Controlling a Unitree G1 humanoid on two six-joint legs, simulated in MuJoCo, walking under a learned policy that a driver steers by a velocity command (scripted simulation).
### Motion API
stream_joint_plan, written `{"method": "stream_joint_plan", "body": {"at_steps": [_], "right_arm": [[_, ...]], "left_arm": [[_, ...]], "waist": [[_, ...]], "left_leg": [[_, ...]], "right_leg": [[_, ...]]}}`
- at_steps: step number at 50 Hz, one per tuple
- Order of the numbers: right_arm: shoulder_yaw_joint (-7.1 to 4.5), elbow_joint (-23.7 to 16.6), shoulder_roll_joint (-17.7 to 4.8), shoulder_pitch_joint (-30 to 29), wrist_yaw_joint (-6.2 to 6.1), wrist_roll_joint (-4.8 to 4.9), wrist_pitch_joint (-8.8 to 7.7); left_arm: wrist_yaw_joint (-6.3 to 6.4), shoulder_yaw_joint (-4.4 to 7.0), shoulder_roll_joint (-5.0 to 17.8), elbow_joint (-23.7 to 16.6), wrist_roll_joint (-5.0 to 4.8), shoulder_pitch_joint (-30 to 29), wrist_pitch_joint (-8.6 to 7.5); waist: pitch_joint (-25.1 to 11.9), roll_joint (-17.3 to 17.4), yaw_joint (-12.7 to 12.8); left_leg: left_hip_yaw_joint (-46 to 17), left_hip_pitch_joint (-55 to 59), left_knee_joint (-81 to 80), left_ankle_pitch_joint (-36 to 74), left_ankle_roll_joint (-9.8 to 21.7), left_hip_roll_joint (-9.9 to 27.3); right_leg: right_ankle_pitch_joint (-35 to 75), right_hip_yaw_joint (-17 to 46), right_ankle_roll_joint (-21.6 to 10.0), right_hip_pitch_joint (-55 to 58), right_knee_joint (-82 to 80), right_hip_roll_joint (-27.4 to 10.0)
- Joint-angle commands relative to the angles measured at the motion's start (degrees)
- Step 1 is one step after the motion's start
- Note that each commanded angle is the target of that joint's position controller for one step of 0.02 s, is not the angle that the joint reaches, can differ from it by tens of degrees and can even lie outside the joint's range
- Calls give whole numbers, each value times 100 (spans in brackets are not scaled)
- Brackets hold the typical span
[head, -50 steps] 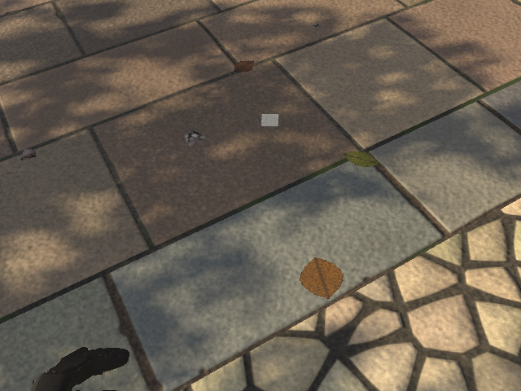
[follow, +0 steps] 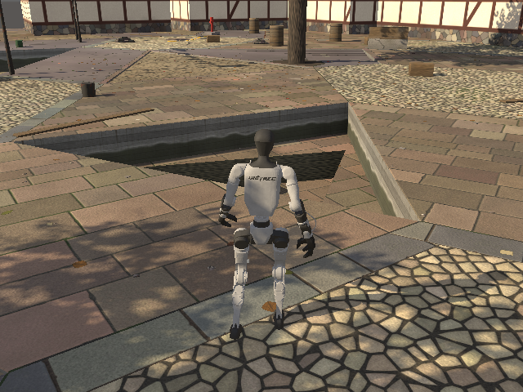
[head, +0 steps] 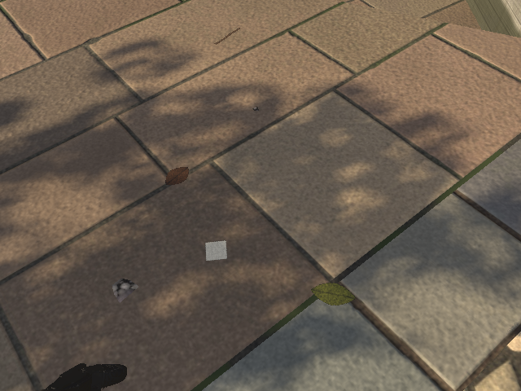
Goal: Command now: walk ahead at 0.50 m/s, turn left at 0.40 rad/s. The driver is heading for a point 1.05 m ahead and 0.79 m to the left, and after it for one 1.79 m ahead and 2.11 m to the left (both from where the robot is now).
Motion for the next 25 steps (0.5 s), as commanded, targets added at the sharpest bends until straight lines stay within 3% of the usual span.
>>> {"method": "stream_joint_plan", "body": {"at_steps": [1,2,3,6,12,17,19,20,21,22,23,24,25], "right_arm": [[-161,-635,-650,-412,-39,21,-101],[-185,-621,-578,-429,-39,-27,-26],[-170,-637,-446,-351,-17,-18,40],[-149,-767,-258,-562,7,-34,164],[-40,-1152,-91,-1544,195,-77,146],[-51,-1541,-222,-2177,335,-85,179],[-144,-1594,-399,-1955,347,-101,213],[-251,-1500,-573,-1442,332,-93,235],[-434,-1253,-860,-518,271,-69,261],[-632,-1049,-1373,356,142,-31,334],[-645,-1162,-1870,-9,141,-10,259],[-481,-1339,-1342,60,198,-44,147],[-394,-1277,-1068,-110,221,-98,51]], "left_arm": [[21,249,722,133,-34,1104,-14],[8,210,550,153,-1,864,-50],[12,232,579,194,36,720,-84],[59,305,672,348,64,662,-188],[162,408,1021,611,13,929,-131],[165,502,1262,834,-142,1265,34],[181,553,1445,834,-193,1219,112],[189,570,1510,821,-223,1173,162],[200,534,1442,794,-234,1122,194],[212,414,1150,699,-56,1280,161],[144,171,382,378,113,1727,10],[77,244,902,339,-102,1072,-181],[44,303,1113,171,-287,624,-276]], "waist": [[-543,-888,717],[-295,-881,567],[-225,-1009,423],[-56,-624,330],[226,-356,629],[394,-328,743],[89,-508,509],[-245,-544,187],[-731,-419,-321],[-1242,319,-602],[-1727,1612,168],[-2079,760,-277],[-1280,493,-276]], "left_leg": [[-228,-2788,1368,489,60,459],[-265,-2550,1168,803,44,592],[-254,-2273,1103,1007,-5,670],[-259,-2321,802,1492,-116,712],[116,-2217,-1063,2835,-46,586],[465,-2256,-1787,2320,286,424],[805,-1629,-1831,1742,514,68],[981,-911,-1893,1561,663,-197],[1037,429,-2201,1829,869,-487],[-181,2159,-2338,1861,1208,173],[-3559,3593,-3183,465,2236,1473],[-4325,3651,-3909,-94,2213,1736],[-3582,3107,-4013,328,1955,1625]], "right_leg": [[-846,2179,-955,2611,-1718,-1708],[-414,1691,-861,2157,-1921,-1502],[-97,1399,-879,1815,-2083,-1482],[755,684,-968,1586,-2346,-1461],[1187,-408,-870,1809,-2466,-1412],[1802,-794,-674,2654,-2050,-1643],[3654,-985,-550,2844,-1292,-1626],[4492,-1103,-469,2788,-473,-1541],[4548,-1275,-284,2299,758,-1315],[2539,-1298,11,826,2593,-1038],[-2376,-525,322,-1544,4374,189],[-2415,630,201,-2064,4830,103],[-1833,591,63,-2461,4682,-115]]}}
Keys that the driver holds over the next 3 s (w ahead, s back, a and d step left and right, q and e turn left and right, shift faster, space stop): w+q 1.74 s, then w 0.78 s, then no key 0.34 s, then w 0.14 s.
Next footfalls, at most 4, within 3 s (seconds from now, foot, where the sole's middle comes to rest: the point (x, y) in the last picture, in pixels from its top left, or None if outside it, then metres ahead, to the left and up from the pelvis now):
0.42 left None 0.36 0.18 -0.77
0.94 right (221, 304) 0.71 0.12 -0.77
1.44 left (80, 305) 0.74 0.51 -0.77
1.94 right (50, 215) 1.06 0.65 -0.77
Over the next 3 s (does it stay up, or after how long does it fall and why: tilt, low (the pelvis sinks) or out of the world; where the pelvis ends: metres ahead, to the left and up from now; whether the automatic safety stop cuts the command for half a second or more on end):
stays up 1.07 1.03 0.00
